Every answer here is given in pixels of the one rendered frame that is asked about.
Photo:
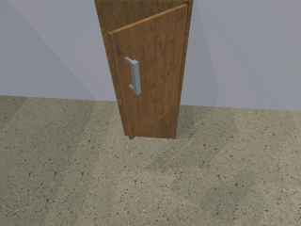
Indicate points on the cupboard door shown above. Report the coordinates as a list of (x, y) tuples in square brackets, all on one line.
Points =
[(157, 44)]

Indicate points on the handle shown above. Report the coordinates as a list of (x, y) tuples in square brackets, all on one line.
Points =
[(136, 87)]

